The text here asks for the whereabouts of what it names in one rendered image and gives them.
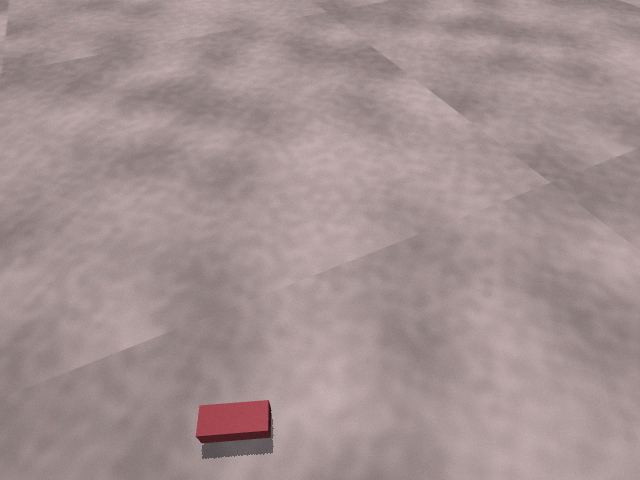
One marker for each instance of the carton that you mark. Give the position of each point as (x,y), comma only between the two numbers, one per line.
(234,421)

